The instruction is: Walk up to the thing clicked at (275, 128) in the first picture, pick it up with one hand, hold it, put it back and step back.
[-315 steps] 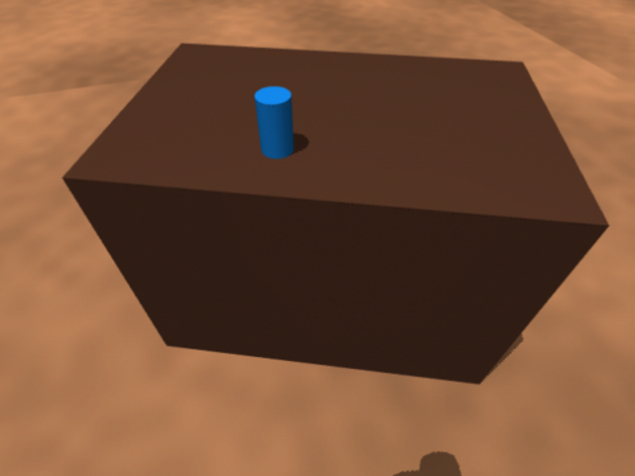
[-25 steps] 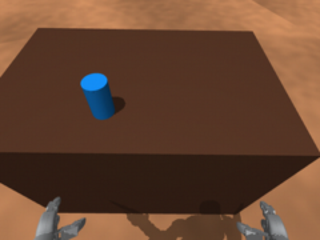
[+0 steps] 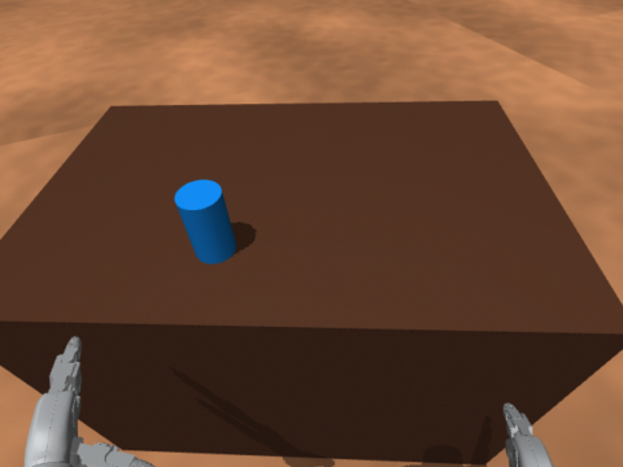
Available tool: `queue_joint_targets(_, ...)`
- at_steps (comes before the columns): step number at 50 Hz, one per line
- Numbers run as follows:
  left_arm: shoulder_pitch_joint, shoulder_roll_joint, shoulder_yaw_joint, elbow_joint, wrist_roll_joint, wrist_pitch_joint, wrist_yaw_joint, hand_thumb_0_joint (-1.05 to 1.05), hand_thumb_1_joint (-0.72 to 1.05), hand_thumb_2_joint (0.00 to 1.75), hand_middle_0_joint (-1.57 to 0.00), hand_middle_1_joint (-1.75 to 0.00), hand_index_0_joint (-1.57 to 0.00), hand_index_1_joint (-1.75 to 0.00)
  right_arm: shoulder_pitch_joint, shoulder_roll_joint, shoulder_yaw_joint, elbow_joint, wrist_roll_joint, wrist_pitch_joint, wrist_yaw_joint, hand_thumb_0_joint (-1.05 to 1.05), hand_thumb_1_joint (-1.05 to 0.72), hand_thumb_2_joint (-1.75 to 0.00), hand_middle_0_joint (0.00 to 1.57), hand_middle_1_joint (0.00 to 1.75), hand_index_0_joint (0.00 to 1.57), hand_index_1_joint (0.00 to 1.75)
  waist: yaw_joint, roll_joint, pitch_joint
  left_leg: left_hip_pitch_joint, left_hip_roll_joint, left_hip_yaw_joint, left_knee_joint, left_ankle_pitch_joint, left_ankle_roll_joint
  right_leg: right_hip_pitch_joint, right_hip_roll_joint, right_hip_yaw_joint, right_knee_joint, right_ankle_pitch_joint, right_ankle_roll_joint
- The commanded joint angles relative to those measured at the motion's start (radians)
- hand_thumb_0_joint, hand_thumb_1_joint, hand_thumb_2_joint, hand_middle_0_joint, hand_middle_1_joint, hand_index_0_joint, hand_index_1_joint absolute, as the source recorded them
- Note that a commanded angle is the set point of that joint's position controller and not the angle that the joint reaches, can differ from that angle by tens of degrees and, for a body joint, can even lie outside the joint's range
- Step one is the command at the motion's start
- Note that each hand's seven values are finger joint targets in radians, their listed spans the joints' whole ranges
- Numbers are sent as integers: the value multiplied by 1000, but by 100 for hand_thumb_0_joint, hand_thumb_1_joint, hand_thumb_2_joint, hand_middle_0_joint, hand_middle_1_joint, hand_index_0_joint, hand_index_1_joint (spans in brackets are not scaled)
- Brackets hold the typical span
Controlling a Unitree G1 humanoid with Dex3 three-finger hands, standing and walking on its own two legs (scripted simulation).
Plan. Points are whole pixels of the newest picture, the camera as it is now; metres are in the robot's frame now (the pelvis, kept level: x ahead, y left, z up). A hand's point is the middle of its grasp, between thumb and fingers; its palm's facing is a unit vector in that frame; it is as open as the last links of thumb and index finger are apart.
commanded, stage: rise first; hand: left
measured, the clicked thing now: (207, 223) +0.48 +0.20 +0.04
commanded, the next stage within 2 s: go down in 1.10 s
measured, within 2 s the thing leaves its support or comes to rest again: neither
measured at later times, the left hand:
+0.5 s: hand (78, 409) +0.17 +0.25 +0.09, palm faces +0.32 -0.85 -0.42, open 17.6 cm
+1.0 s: hand (58, 393) +0.17 +0.25 +0.13, palm faces +0.34 -0.83 -0.44, open 17.7 cm
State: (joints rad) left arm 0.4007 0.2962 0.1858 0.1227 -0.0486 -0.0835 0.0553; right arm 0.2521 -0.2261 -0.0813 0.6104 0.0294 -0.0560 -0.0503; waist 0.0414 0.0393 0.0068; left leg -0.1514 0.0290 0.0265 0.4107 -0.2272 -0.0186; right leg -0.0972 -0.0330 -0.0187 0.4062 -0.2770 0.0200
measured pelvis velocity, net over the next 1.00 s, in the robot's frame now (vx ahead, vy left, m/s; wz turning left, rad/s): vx -0.02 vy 0.00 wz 0.01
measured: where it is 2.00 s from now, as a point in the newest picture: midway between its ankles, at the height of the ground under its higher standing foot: outside the picture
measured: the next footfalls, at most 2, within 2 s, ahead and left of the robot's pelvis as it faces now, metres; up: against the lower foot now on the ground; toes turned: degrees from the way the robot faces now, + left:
none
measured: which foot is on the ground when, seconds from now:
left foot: down 0.00-1.00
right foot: down 0.00-1.00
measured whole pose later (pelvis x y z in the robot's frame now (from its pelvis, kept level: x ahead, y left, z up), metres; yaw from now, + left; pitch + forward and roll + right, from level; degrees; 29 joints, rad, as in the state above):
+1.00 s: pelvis -0.02 +0.00 +0.00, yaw +1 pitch -4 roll +0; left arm 0.48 0.34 0.31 -0.24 -0.05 -0.28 0.01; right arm 0.26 -0.23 -0.15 0.63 0.02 -0.12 -0.03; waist 0.06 0.05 0.04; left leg -0.13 0.02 0.01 0.41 -0.21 -0.02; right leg -0.07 -0.04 -0.03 0.41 -0.27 0.02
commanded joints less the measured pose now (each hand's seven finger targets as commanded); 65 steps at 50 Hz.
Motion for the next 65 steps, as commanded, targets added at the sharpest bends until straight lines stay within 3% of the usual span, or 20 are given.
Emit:
queue_joint_targets(1, -53, 194, 132, -253, -8, -80, 5, 0, -54, 0, -4, -3, -4, -3, -85, -162, -88, -130, -2, -50, -11, 0, 53, -2, 5, 5, 5, 5, -5, -17, -48, 61, -21, 29, -49, 230, 24, -42, 29, -41, -58, 246, -24)
queue_joint_targets(3, -47, 185, 125, -315, -7, -96, 2, 0, -53, 0, -4, -3, -4, -3, -108, -116, -48, -128, -2, -54, -4, 0, 53, -2, 5, 5, 5, 5, 12, -5, -47, 56, -25, 28, -46, 235, 25, -31, 26, -44, -59, 246, -25)
queue_joint_targets(5, -34, 208, 154, -321, -6, -104, 4, 0, -54, 0, -4, -4, -4, -3, -105, -157, -92, -102, -9, -55, -10, 0, 53, -2, 5, 5, 5, 5, 8, -19, -35, 50, -26, 29, -45, 216, 27, -36, 24, -43, -66, 230, -21)
queue_joint_targets(8, -19, 193, 146, -385, -4, -129, -2, 0, -55, 0, -4, -4, -5, -4, -122, -117, -58, -124, -9, -61, -5, 0, 52, -2, 5, 5, 5, 5, 12, -7, -62, 68, -29, 30, -42, 223, 30, -22, 19, -40, -62, 241, -21)
queue_joint_targets(10, 1, 220, 186, -363, -6, -134, 0, 0, -56, 0, -5, -4, -5, -4, -102, -179, -115, -86, -14, -61, -15, 0, 52, -2, 5, 5, 5, 5, 5, -32, -40, 62, -29, 29, -43, 215, 31, -33, 19, -42, -65, 239, -16)
queue_joint_targets(12, -20, 194, 157, -423, -4, -151, -8, 0, -56, 0, -4, -4, -4, -4, -132, -109, -54, -102, -12, -67, -7, 0, 52, -2, 5, 5, 5, 5, 12, -11, -51, 70, -34, 30, -41, 206, 32, -36, 14, -39, -69, 228, -16)
queue_joint_targets(20, 11, 212, 197, -456, -7, -187, -14, 0, -57, 1, -5, -5, -5, -5, -103, -164, -118, -98, -11, -85, -8, 0, 51, -3, 5, 5, 5, 5, 3, -26, -34, 60, -29, 23, -55, 163, 32, -42, 23, -47, -75, 179, -20)
queue_joint_targets(26, -1, 216, 209, -511, -8, -216, -16, 0, -59, 2, -5, -4, -4, -5, -103, -121, -82, -117, -5, -97, -2, 0, 51, -3, 5, 5, 5, 5, 12, -4, -34, 65, -34, 21, -54, 175, 32, -41, 19, -48, -69, 188, -22)
queue_joint_targets(28, 11, 232, 232, -489, -10, -221, -14, 0, -59, 3, -5, -5, -5, -5, -87, -168, -131, -111, -5, -101, -6, 0, 51, -4, 5, 5, 5, 5, 3, -36, -7, 53, -31, 19, -59, 155, 32, -49, 24, -51, -75, 168, -21)
queue_joint_targets(36, 8, 210, 214, -538, -9, -247, -22, 0, -59, 4, -5, -5, -5, -6, -69, -106, -88, -116, -1, -109, 9, 0, 51, -4, 5, 5, 5, 5, 10, -20, -17, 57, -32, 18, -54, 174, 35, -37, 20, -50, -71, 191, -18)
queue_joint_targets(38, 8, 241, 248, -546, -13, -249, -17, 0, -60, 4, -5, -5, -5, -6, -103, -175, -142, -152, -1, -115, 1, 0, 51, -4, 5, 5, 5, 5, 10, -4, -38, 66, -33, 19, -57, 177, 33, -35, 18, -46, -68, 195, -22)
queue_joint_targets(40, -8, 232, 238, -567, -13, -255, -22, 0, -60, 4, -5, -5, -4, -6, -83, -121, -97, -122, 1, -114, 9, 0, 51, -4, 5, 5, 5, 5, 17, 2, -11, 53, -34, 20, -58, 165, 32, -44, 21, -50, -68, 179, -22)
queue_joint_targets(46, 9, 231, 248, -560, -14, -261, -21, 0, -61, 5, -6, -5, -5, -6, -93, -165, -141, -145, 0, -123, 8, 0, 50, -5, 5, 5, 5, 5, 13, -4, -26, 55, -25, 12, -63, 166, 26, -28, 31, -53, -59, 175, -28)
queue_joint_targets(48, -4, 226, 247, -588, -12, -267, -21, 0, -61, 6, -6, -5, -5, -7, -85, -112, -91, -146, 1, -122, 14, 0, 50, -5, 5, 5, 5, 5, 24, 10, -30, 57, -25, 11, -61, 184, 25, -22, 31, -54, -55, 187, -29)
queue_joint_targets(51, -3, 246, 269, -560, -16, -264, -19, 0, -61, 7, -6, -6, -5, -7, -64, -155, -133, -127, -1, -122, 5, 0, 50, -6, 5, 5, 5, 5, 10, -18, -14, 54, -32, 19, -53, 175, 32, -41, 22, -49, -67, 191, -20)
queue_joint_targets(59, -26, 261, 294, -580, -21, -274, -23, 0, -61, 8, -5, -6, -4, -7, -77, -128, -114, -105, 3, -126, 9, 0, 50, -6, 5, 5, 5, 5, 21, 5, 10, 43, -35, 19, -64, 119, 32, -61, 22, -49, -73, 130, -23)
queue_joint_targets(61, -30, 252, 287, -601, -18, -279, -24, 0, -61, 2, -5, -7, -6, -7, -100, -121, -100, -152, 2, -132, 10, 0, 50, -5, 5, 5, 5, 5, 25, -13, -31, 53, -33, 17, -61, 140, 33, -42, 22, -50, -70, 152, -23)
queue_joint_targets(62, -67, 157, 256, -568, -44, -309, -53, 0, -61, 5, -6, -7, -6, -7, -90, -80, -65, -115, -13, -125, 22, 0, 50, -6, 5, 5, 5, 5, 0, -64, -41, 17, -30, 7, -13, 113, 29, -63, 25, -47, -33, 123, -14)
queue_joint_targets(64, -95, 239, 321, -526, -52, -317, -66, 0, -61, 4, -6, -7, -6, -8, -118, -167, -136, -126, -15, -119, 15, 0, 50, -5, 5, 5, 5, 5, 4, -30, -51, 11, -34, 8, -8, 108, 26, -71, 18, -40, -26, 120, -15)
queue_joint_targets(65, -100, 250, 327, -508, -48, -314, -69, 0, -61, 5, -6, -7, -6, -8, -98, -127, -103, -103, -14, -114, 18, 0, 50, -5, 5, 5, 5, 5, 13, -20, -36, 0, -35, 7, -7, 98, 25, -82, 18, -41, -26, 105, -17)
